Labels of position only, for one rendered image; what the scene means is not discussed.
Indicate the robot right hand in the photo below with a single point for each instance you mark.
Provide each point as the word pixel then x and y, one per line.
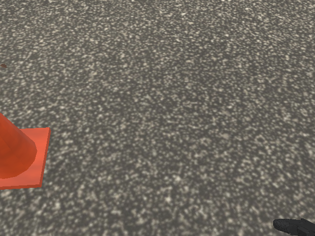
pixel 296 227

